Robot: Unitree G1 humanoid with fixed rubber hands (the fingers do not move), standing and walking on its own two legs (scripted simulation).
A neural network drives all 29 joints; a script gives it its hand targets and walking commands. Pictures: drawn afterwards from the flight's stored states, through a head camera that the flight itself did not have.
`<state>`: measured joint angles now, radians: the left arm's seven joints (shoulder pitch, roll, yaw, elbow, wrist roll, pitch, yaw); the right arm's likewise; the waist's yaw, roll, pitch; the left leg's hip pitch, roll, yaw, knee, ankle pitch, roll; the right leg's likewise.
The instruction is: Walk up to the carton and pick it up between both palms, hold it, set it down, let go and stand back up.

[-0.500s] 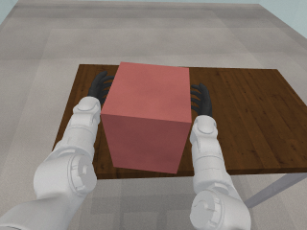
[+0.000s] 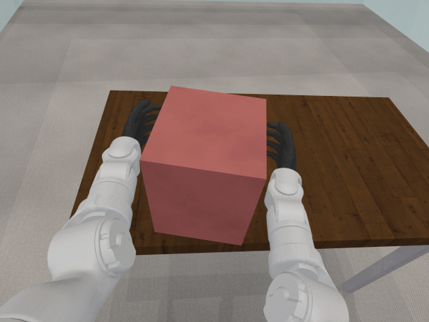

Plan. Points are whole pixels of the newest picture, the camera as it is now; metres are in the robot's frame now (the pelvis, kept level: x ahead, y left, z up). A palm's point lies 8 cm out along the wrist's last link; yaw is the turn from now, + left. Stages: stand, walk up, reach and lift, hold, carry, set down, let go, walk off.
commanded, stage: set down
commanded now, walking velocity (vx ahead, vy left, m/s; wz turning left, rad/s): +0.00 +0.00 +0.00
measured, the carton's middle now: (207, 168) +0.42 -0.01 +0.03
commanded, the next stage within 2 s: none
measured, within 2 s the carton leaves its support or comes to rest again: neither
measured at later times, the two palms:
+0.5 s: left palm (133, 140) +0.43 +0.14 +0.10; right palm (284, 166) +0.37 -0.14 +0.10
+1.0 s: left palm (129, 148) +0.44 +0.15 +0.07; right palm (281, 171) +0.39 -0.15 +0.07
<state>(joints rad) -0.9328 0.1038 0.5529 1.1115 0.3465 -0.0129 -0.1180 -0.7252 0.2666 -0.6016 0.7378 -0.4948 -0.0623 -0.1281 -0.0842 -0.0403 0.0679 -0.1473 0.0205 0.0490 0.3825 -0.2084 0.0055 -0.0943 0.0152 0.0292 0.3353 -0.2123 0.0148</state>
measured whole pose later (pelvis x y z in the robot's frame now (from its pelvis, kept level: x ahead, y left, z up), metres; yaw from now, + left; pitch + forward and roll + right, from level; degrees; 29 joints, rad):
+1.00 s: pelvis +0.00 +0.01 +0.00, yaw +0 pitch +8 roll -1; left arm -0.98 0.19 0.23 1.40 0.08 -0.16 0.01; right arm -0.78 0.06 -0.38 1.09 -0.06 -0.18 -0.19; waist -0.08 -0.03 -0.08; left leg -0.36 0.02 0.05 0.42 -0.20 0.01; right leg -0.29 0.01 0.03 0.34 -0.18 0.02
